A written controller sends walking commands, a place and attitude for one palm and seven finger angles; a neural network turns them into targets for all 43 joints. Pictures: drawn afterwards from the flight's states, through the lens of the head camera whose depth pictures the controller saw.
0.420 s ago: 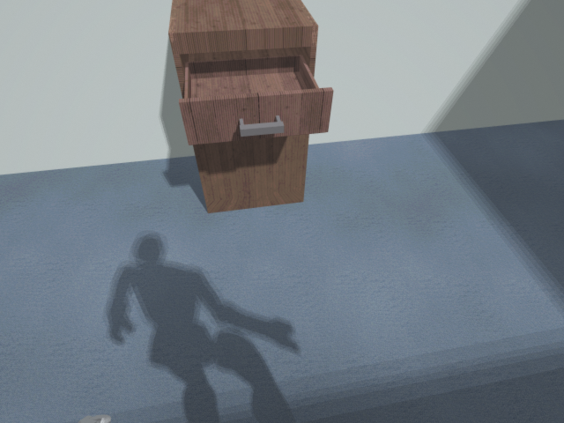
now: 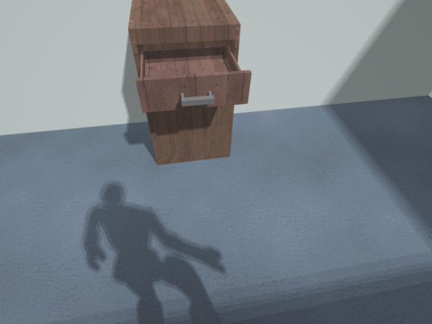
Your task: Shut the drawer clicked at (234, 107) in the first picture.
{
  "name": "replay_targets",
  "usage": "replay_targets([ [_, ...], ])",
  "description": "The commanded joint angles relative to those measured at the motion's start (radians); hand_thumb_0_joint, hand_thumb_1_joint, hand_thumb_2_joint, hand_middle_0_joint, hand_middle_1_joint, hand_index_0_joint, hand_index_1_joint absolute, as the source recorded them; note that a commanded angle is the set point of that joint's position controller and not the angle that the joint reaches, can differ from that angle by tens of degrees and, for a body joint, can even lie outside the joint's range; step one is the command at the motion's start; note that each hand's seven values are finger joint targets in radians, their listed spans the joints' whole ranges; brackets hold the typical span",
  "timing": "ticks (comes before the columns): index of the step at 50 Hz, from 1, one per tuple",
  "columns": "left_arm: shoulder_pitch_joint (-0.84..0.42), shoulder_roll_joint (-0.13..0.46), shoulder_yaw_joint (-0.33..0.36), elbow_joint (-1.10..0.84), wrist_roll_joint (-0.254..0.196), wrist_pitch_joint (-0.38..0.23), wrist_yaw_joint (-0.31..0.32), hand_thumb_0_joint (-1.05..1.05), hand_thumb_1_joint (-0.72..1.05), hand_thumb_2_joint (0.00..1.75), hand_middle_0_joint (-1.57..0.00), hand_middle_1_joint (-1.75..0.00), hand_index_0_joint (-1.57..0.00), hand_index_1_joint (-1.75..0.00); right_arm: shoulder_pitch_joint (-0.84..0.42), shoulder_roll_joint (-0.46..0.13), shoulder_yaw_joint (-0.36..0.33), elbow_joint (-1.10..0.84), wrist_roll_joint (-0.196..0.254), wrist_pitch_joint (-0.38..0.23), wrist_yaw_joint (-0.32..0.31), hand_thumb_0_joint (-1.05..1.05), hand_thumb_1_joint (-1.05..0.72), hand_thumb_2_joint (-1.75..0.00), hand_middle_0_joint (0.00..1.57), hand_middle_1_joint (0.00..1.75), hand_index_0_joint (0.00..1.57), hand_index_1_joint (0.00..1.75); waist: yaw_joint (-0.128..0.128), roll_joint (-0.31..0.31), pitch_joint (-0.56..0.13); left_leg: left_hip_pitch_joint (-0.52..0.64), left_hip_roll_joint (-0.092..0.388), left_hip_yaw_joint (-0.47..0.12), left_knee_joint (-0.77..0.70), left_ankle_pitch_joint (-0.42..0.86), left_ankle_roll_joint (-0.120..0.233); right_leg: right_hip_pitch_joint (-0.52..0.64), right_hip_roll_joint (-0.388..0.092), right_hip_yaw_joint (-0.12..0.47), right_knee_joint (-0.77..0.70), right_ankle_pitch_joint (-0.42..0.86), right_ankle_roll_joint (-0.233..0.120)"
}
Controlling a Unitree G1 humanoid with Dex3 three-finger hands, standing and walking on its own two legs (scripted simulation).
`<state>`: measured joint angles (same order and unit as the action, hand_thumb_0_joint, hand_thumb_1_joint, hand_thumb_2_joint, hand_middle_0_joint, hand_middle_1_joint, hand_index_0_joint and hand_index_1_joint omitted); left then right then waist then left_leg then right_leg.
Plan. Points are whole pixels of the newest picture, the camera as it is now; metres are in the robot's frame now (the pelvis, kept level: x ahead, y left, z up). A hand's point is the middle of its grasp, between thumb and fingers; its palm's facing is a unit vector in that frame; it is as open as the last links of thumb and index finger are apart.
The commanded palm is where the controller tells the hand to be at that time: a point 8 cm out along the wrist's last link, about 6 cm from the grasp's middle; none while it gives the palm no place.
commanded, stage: stand and wait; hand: left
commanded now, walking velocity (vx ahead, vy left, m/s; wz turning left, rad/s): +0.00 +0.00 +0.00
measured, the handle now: (197, 97) +0.89 +0.13 -0.08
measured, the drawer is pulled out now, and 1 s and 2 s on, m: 0.30 0.30 0.30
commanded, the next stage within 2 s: look at it before walking up in 0.40 s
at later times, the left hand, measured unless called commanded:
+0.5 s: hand out of the picture +0.07 +0.24 -0.15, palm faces -0.04 -0.94 -0.33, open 7.4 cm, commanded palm none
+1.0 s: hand out of the picture +0.07 +0.24 -0.15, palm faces -0.03 -0.94 -0.33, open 7.4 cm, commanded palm none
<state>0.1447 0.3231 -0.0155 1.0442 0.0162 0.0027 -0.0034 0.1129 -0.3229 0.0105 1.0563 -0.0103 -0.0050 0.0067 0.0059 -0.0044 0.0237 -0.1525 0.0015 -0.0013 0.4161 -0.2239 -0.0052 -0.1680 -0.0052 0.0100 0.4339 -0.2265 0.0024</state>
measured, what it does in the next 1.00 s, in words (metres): stands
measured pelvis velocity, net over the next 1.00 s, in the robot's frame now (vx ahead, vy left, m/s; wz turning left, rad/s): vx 0.00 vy -0.01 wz -0.01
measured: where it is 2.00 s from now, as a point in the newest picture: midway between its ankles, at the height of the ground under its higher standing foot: outside the picture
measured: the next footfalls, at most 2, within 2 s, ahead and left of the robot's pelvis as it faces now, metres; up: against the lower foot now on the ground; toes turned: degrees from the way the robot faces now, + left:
left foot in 2.00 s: +0.40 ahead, +0.01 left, +0.00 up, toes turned -21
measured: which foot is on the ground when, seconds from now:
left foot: down 0.00-1.00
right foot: down 0.00-1.00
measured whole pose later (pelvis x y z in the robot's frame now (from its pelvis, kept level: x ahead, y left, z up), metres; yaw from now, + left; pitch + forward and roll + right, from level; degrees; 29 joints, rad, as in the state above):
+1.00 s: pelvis +0.00 -0.01 +0.00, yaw -1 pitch -2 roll +0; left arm 0.14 0.33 -0.01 1.09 0.02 -0.01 0.00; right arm 0.13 -0.33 0.01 1.11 -0.01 -0.01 0.00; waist 0.00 0.00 0.03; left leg -0.12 0.02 0.00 0.35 -0.19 -0.02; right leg -0.14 0.01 0.01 0.37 -0.19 -0.01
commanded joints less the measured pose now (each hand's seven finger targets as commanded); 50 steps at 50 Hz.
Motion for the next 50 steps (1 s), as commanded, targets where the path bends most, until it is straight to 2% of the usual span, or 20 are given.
replay_targets([
  [1, -0.052, 0.214, 0.047, -0.063, -0.005, -0.03, 0.015, 0.0, 0.9, 0.9, -0.2, -0.3, -0.2, -0.3, -0.051, -0.201, -0.046, -0.056, -0.002, -0.026, -0.018, 0.0, -0.9, -0.9, 0.2, 0.3, 0.2, 0.3, -0.007, 0.008, -0.039, -0.004, 0.101, -0.093, -0.08, 0.093, 0.037, -0.016, -0.107, 0.11, -0.097, 0.071, -0.035],
  [6, -0.045, 0.214, 0.048, -0.044, -0.007, -0.032, 0.016, 0.0, 0.9, 0.9, -0.2, -0.3, -0.2, -0.3, -0.041, -0.202, -0.046, -0.036, -0.001, -0.028, -0.019, 0.0, -0.9, -0.9, 0.2, 0.3, 0.2, 0.3, -0.007, 0.011, -0.058, 0.01, 0.108, -0.092, -0.085, 0.112, 0.035, 0.004, -0.109, 0.108, -0.098, 0.1, -0.035],
  [9, -0.043, 0.213, 0.046, -0.036, -0.007, -0.031, 0.016, 0.0, 0.9, 0.9, -0.2, -0.3, -0.2, -0.3, -0.034, -0.2, -0.044, -0.025, 0.001, -0.026, -0.019, 0.0, -0.9, -0.9, 0.2, 0.3, 0.2, 0.3, -0.007, -0.004, -0.046, 0.009, 0.11, -0.093, -0.093, 0.099, 0.034, -0.003, -0.106, 0.11, -0.105, 0.082, -0.035],
  [14, -0.043, 0.214, 0.045, -0.027, -0.006, -0.029, 0.016, 0.0, 0.9, 0.9, -0.2, -0.3, -0.2, -0.3, -0.027, -0.202, -0.043, -0.013, 0.001, -0.026, -0.018, 0.0, -0.9, -0.9, 0.2, 0.3, 0.2, 0.3, -0.007, 0.016, -0.037, 0.004, 0.112, -0.097, -0.105, 0.085, 0.034, -0.007, -0.103, 0.113, -0.111, 0.064, -0.034],
  [24, -0.047, 0.213, 0.047, -0.026, -0.004, -0.029, 0.016, 0.0, 0.9, 0.9, -0.2, -0.3, -0.2, -0.3, -0.022, -0.2, -0.042, -0.007, 0.0, -0.025, -0.017, 0.0, -0.9, -0.9, 0.2, 0.3, 0.2, 0.3, -0.008, -0.002, -0.024, 0.001, 0.111, -0.094, -0.113, 0.067, 0.031, -0.021, -0.103, 0.121, -0.128, 0.032, -0.034],
  [42, -0.047, 0.213, 0.048, -0.025, -0.005, -0.035, 0.017, 0.0, 0.9, 0.9, -0.2, -0.3, -0.2, -0.3, -0.034, -0.204, -0.041, -0.008, 0.001, -0.03, -0.019, 0.0, -0.9, -0.9, 0.2, 0.3, 0.2, 0.3, -0.008, 0.01, -0.058, 0.038, 0.119, -0.086, -0.113, 0.151, 0.027, 0.014, -0.106, 0.113, -0.121, 0.154, -0.032],
  [50, -0.041, 0.211, 0.047, -0.022, -0.005, -0.034, 0.017, 0.0, 0.9, 0.9, -0.2, -0.3, -0.2, -0.3, -0.033, -0.202, -0.039, -0.006, 0.001, -0.029, -0.02, 0.0, -0.9, -0.9, 0.2, 0.3, 0.2, 0.3, -0.008, 0.011, -0.048, 0.04, 0.12, -0.087, -0.119, 0.148, 0.027, 0.017, -0.107, 0.111, -0.132, 0.147, -0.03],
])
